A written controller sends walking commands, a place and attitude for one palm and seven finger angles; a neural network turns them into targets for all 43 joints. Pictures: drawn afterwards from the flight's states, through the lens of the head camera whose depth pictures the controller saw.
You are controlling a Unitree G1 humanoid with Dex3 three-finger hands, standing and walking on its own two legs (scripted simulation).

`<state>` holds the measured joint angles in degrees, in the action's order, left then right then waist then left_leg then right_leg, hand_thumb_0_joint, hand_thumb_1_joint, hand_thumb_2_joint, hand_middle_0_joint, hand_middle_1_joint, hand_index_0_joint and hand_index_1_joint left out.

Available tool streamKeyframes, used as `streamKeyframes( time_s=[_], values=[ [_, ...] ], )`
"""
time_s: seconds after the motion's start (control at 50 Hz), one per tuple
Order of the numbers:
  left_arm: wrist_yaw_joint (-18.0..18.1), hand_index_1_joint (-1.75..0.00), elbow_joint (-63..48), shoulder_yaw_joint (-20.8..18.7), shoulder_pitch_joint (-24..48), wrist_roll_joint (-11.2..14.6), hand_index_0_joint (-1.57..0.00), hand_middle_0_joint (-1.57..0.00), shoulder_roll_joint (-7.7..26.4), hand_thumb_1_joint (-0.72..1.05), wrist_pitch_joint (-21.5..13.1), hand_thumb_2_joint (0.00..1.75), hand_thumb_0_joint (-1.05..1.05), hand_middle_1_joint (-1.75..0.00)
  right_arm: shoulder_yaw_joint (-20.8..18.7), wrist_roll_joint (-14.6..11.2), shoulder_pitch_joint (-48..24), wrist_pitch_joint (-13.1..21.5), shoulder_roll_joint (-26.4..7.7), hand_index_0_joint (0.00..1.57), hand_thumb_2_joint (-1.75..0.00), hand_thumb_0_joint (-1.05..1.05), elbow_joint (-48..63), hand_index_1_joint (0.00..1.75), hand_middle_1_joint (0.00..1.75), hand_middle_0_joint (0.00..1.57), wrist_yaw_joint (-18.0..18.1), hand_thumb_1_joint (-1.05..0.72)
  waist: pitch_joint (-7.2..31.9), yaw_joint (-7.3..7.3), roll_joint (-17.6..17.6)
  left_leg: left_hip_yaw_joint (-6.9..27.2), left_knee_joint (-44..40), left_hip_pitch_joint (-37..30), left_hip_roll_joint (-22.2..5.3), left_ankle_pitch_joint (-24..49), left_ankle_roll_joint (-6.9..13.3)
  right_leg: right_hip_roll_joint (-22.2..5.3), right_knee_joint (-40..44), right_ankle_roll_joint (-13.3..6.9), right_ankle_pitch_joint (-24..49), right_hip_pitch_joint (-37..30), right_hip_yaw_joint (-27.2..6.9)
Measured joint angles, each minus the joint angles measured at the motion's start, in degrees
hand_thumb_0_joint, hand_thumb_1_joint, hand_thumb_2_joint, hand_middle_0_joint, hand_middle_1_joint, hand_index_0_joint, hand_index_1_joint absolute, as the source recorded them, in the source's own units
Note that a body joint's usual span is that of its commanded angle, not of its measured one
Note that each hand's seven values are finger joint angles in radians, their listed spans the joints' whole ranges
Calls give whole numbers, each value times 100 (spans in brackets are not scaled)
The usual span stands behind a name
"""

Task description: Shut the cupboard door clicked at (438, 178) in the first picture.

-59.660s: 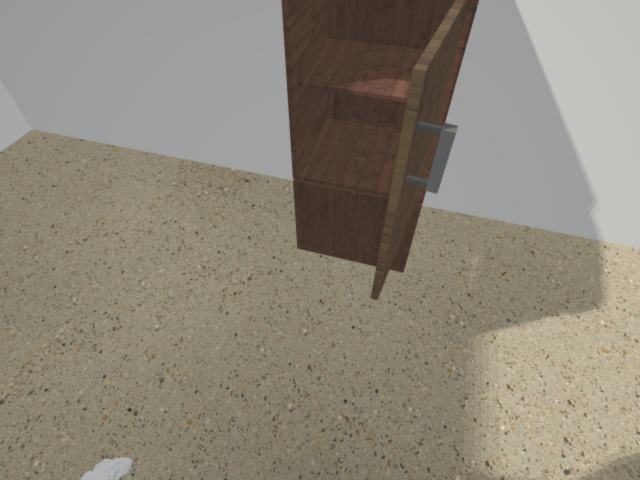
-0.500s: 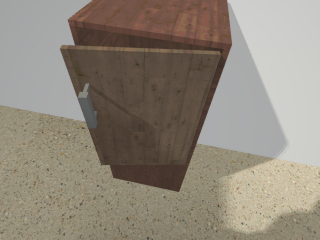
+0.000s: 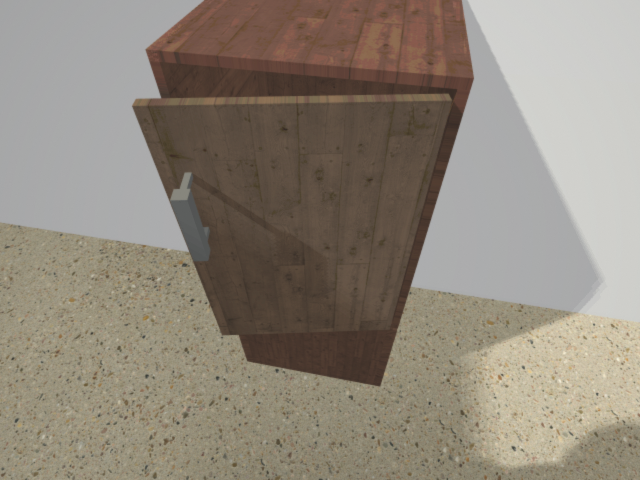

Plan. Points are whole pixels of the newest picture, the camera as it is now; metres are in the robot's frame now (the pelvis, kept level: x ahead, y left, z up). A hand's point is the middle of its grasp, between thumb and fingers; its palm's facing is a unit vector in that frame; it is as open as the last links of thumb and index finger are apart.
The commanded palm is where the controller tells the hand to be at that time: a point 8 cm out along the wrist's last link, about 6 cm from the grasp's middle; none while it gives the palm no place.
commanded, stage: look again from close up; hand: left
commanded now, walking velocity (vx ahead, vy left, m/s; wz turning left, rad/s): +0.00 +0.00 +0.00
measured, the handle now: (194, 217) +0.46 +0.22 +0.06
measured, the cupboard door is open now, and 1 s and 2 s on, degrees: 13 13 13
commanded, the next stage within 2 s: raise the hand and make a fist in 0.28 s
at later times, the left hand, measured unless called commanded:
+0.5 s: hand (183, 471) +0.15 +0.19 -0.08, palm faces +0.23 -0.95 -0.19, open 7.3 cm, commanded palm +0.11 +0.23 -0.06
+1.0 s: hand (188, 451) +0.16 +0.17 -0.02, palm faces +0.06 -1.00 -0.04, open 5.2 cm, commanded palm +0.13 +0.22 -0.01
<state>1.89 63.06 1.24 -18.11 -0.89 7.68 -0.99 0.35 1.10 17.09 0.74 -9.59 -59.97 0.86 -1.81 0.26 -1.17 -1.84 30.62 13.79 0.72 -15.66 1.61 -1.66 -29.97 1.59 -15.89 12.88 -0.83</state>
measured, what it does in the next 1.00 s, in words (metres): lowers itself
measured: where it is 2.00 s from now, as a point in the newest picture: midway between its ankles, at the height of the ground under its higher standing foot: outside the picture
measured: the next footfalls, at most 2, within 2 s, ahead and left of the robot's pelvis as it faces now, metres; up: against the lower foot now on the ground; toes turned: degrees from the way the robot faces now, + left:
none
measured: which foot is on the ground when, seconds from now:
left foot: down 0.00-1.00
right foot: down 0.00-1.00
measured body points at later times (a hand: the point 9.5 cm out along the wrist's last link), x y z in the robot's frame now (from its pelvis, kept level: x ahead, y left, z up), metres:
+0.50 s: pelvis +0.01 -0.01 -0.01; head +0.02 -0.01 +0.44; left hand +0.14 +0.24 -0.06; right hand +0.08 -0.25 -0.13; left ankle +0.01 +0.10 -0.73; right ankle +0.00 -0.14 -0.73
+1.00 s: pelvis -0.03 -0.04 -0.09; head +0.02 -0.03 +0.35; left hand +0.15 +0.22 -0.02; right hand +0.19 -0.24 -0.15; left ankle +0.01 +0.10 -0.73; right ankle +0.00 -0.14 -0.73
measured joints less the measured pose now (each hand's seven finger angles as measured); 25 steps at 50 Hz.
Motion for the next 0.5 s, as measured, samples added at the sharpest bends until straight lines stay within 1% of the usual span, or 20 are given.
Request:
streamKeyframes(
  time_s=[0.1,0.22,0.38,0.4,0.42,0.44,0.46,0.48,0.5],
  values=[
    [0,-30,-114,-29,95,6,-20,-20,139,91,9,90,0,-30,22,-4,-77,30,-76,20,-90,1,31,30,30,20,-3,-93,47,-32,7,-46,-130,-104,63,28,23,-61,-11,29,-36,-29,-49],
    [-4,-30,-196,-46,249,22,-20,-20,266,91,12,90,0,-30,56,-11,-214,66,-112,20,-90,1,-3,30,30,20,-14,-92,7,-44,57,-65,-305,-210,68,92,6,-65,84,26,-9,-90,-68],
    [-21,-30,-207,-37,386,30,-20,-20,282,91,29,90,0,-30,68,-18,-346,61,-92,20,-90,0,-124,30,30,20,-12,-91,-64,-45,126,-55,-437,-298,23,122,-43,-19,202,-14,16,-167,-56],
    [22,-30,-206,-33,389,14,-20,-20,261,91,-2,90,0,-30,67,-34,-353,45,-105,20,-90,0,-107,30,30,20,-21,-91,-64,-39,99,-33,-357,-234,-14,96,-56,15,220,-17,27,-156,-32],
    [-41,-30,-1156,-386,139,107,-20,-20,227,91,359,90,0,-30,70,-48,-296,160,-97,20,-90,0,87,30,30,20,41,-91,-153,-22,134,-13,-217,-168,-32,44,-68,31,103,-31,1,-105,-9],
    [39,-30,-2293,-464,-187,271,-21,-20,271,91,431,90,1,-30,88,-131,-156,430,-90,20,-90,1,339,30,30,20,163,-91,-169,-43,199,-8,-75,-75,-23,-16,-82,14,-158,-63,-76,48,27],
    [151,-31,-3325,-445,-518,486,-21,-20,319,91,312,90,1,-30,78,-177,-14,731,-95,20,-90,1,554,30,30,20,243,-91,-88,-68,258,-24,21,2,5,-68,-98,-33,-414,-99,-179,204,75],
    [247,-31,-4158,-431,-738,632,-21,-21,341,91,159,90,1,-31,41,-218,93,1021,-115,20,-90,1,740,30,30,20,261,-91,23,-49,280,-13,116,88,38,-112,-115,-85,-586,-121,-285,309,134],
    [284,-31,-4751,-458,-806,731,-21,-21,330,91,-50,90,1,-31,-21,-230,157,1258,-146,20,-90,1,930,30,30,20,239,-91,132,-6,265,29,257,220,65,-164,-127,-125,-663,-124,-400,376,197]
  ],
)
